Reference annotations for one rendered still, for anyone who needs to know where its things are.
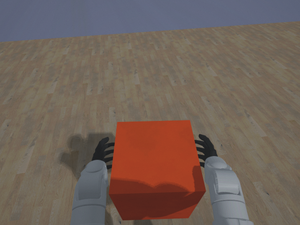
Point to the robot left hand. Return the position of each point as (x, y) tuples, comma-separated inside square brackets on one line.
[(100, 152)]

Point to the left robot forearm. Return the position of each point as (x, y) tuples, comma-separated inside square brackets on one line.
[(89, 201)]

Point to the carton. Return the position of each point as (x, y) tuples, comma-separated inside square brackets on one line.
[(156, 172)]

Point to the right robot forearm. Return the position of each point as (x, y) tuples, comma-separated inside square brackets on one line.
[(226, 195)]

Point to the robot right hand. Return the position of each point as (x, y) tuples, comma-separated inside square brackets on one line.
[(208, 149)]

